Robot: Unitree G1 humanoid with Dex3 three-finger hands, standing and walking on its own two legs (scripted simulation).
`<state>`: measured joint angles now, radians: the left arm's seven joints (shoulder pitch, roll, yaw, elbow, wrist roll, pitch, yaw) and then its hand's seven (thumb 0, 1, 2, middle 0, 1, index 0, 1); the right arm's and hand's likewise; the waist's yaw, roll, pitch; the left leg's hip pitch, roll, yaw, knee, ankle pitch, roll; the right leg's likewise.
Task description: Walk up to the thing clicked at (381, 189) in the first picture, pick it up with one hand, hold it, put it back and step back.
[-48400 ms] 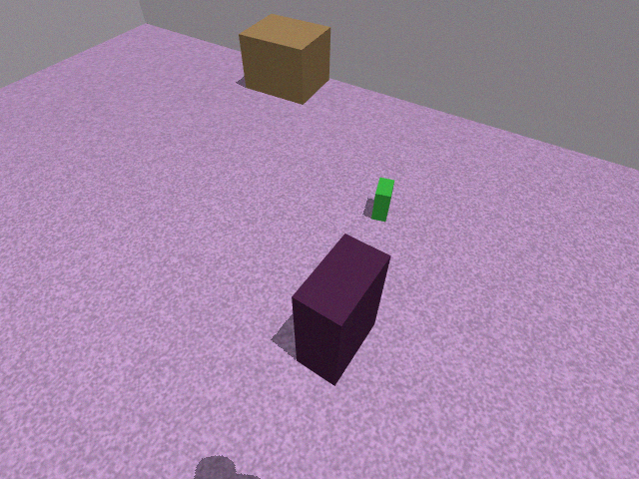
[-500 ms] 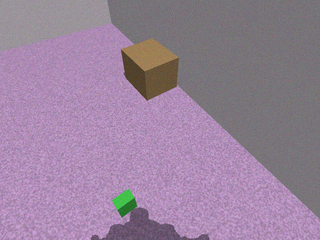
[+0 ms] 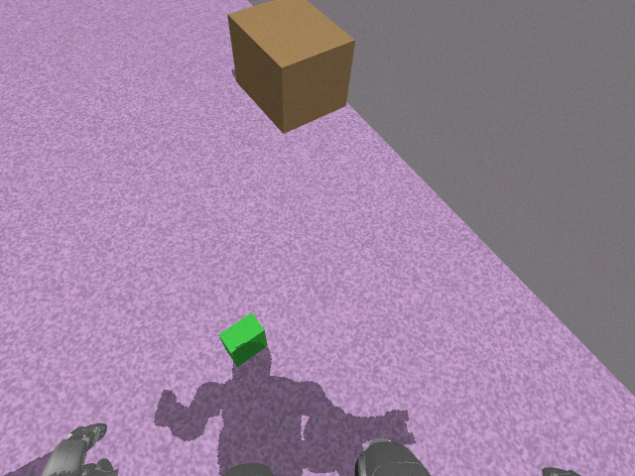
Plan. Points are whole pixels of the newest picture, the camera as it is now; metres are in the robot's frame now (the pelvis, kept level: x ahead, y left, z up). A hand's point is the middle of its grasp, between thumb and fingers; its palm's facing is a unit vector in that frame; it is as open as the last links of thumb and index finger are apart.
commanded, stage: step back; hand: left
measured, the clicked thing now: (244, 340) +0.48 +0.17 -0.68
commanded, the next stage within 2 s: none
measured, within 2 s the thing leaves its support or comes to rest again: neither
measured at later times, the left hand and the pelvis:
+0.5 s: hand out of the picture +0.05 +0.26 -0.13, palm faces -0.07 -0.91 -0.40, open 7.4 cm; pelvis -0.07 +0.00 +0.01, yaw -4 degrees
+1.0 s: hand out of the picture -0.08 +0.29 -0.14, palm faces -0.02 -0.93 -0.36, open 7.4 cm; pelvis -0.19 +0.02 +0.01, yaw -2 degrees
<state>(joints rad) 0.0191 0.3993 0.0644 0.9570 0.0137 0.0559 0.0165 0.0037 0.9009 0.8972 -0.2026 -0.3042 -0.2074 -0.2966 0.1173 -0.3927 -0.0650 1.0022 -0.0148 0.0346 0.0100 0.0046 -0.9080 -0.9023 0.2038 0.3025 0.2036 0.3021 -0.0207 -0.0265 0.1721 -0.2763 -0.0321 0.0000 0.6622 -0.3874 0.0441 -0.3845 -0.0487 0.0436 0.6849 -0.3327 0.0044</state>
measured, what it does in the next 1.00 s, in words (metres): walks backwards: right foot, then left foot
